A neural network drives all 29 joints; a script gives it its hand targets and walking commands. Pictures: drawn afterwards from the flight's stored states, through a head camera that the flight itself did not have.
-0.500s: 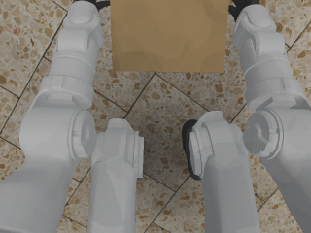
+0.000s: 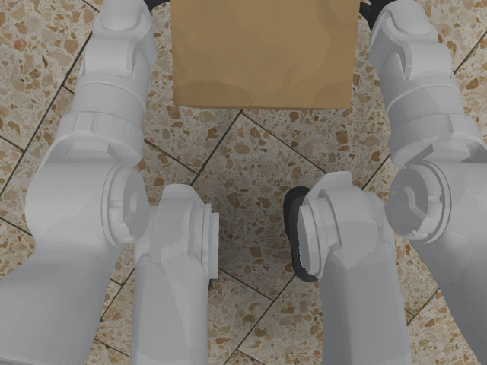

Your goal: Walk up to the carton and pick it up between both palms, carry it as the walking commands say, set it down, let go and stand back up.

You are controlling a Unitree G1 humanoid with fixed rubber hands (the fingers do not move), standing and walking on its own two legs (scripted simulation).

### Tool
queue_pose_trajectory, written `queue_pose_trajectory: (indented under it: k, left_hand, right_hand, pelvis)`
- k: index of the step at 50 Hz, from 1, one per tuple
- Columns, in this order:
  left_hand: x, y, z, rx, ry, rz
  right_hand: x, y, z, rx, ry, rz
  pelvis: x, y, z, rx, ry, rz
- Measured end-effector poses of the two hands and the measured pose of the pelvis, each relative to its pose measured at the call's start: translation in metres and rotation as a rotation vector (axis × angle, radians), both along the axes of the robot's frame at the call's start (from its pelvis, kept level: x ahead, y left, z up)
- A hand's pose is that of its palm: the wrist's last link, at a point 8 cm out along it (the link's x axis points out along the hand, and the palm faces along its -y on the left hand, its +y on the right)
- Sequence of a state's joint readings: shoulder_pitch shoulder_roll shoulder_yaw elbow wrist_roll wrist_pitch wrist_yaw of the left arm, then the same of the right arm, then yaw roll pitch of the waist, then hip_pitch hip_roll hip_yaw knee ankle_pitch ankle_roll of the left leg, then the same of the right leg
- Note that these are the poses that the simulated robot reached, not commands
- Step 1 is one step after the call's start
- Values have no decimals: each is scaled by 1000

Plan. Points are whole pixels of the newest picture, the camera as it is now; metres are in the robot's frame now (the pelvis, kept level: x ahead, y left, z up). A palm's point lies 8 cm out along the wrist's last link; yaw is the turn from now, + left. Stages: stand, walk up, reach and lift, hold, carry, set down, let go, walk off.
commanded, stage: set down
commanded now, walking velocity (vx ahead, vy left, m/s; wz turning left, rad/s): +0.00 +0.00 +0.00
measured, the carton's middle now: (257, 20) +0.54 -0.03 -0.24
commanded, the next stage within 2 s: none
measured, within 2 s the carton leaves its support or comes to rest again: neither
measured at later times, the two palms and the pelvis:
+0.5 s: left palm out of the picture +0.55 +0.14 -0.17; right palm (398, 9) +0.52 -0.20 -0.17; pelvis -0.01 +0.00 +0.01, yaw +0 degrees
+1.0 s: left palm out of the picture +0.57 +0.15 -0.09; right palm out of the picture +0.54 -0.21 -0.10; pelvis +0.00 -0.01 +0.03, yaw +0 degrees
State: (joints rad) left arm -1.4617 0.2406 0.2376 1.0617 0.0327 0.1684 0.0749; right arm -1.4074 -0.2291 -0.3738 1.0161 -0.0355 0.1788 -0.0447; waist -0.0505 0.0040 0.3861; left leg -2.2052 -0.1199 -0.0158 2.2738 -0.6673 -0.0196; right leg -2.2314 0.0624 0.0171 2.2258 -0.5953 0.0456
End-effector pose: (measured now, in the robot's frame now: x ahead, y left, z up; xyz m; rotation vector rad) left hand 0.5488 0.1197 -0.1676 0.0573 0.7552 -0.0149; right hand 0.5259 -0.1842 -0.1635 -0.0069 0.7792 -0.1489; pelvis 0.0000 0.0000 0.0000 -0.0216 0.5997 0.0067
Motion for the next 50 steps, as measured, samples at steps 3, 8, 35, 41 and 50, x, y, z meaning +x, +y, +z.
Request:
queue_pose_trajectory:
  k: [3, 8, 35, 41, 50]
  left_hand:
    - [0, 0, 0, 1, -3, -3]
    - [0, 0, 0, 2, -10, -6]
    - [8, 33, 4, 34, -41, 43]
    - [14, 32, 18, 36, -90, 49]
    - [19, 34, 74, 48, -123, 65]
  right_hand:
    - [0, 0, 0, 1, -2, 1]
    - [0, 0, -1, 2, -7, -1]
    - [1, -31, 1, -48, -36, -54]
    - [7, -29, 14, -44, -87, -59]
    - [10, -30, 68, -43, -137, -75]
  pelvis:
    - [-1, 0, 0, -1, -4, 1]
    - [-2, 0, -1, -1, -11, 1]
    - [-6, -5, 4, 4, 27, 0]
    - [-7, -6, 6, 4, 36, -5]
    - [-4, -5, 33, 10, 87, -8]
